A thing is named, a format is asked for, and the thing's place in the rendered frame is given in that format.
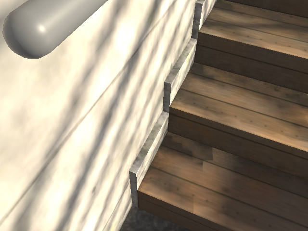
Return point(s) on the stairs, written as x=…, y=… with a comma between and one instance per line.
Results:
x=235, y=155

